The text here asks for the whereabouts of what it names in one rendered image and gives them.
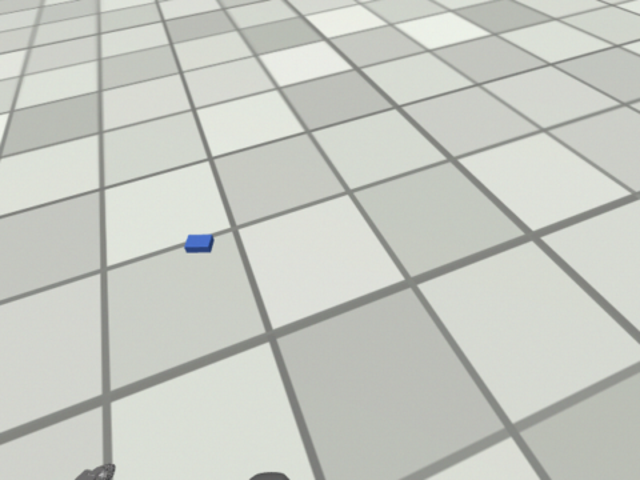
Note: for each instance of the small box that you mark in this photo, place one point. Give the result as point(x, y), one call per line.
point(199, 243)

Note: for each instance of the left robot hand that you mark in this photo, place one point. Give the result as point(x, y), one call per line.
point(104, 472)

